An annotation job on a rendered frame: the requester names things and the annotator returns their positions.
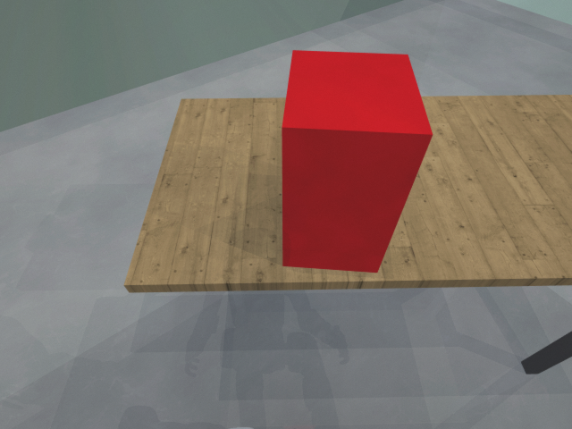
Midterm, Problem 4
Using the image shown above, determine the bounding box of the carton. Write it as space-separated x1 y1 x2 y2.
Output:
282 50 433 273

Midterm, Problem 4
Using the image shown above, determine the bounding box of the table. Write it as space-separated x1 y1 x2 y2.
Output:
124 95 572 374

